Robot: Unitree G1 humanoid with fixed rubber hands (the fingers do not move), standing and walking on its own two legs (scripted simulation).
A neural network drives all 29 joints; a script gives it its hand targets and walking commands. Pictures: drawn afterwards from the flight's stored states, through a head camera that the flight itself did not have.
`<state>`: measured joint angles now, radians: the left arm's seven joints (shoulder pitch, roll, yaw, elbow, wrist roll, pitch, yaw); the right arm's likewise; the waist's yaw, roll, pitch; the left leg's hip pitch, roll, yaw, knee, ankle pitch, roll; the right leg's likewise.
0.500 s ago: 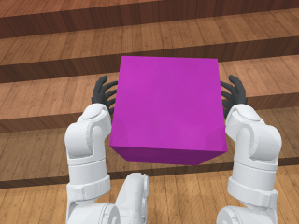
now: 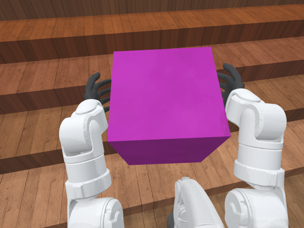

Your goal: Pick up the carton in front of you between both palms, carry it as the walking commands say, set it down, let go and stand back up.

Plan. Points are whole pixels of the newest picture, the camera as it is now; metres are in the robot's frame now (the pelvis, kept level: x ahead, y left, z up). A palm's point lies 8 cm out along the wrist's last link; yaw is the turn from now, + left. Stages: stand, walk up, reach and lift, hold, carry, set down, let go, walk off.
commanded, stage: carry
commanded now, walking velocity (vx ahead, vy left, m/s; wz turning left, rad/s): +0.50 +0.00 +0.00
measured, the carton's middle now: (163, 115) +0.38 -0.02 +0.12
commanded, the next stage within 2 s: none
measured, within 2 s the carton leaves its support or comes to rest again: neither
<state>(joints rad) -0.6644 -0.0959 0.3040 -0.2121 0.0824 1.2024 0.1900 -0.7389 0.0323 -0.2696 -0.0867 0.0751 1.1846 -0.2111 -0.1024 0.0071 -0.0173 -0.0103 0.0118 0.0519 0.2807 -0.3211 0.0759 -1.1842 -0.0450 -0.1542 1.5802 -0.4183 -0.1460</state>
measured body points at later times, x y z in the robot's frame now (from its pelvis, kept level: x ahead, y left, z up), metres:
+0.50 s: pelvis +0.34 +0.04 +0.15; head +0.36 +0.02 +0.60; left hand +0.72 +0.20 +0.32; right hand +0.73 -0.10 +0.31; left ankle +0.49 +0.16 -0.45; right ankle +0.21 -0.09 -0.59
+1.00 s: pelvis +0.68 +0.02 +0.31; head +0.70 +0.05 +0.76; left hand +1.04 +0.22 +0.47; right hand +1.08 -0.09 +0.48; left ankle +0.51 +0.16 -0.39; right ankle +0.82 -0.06 -0.33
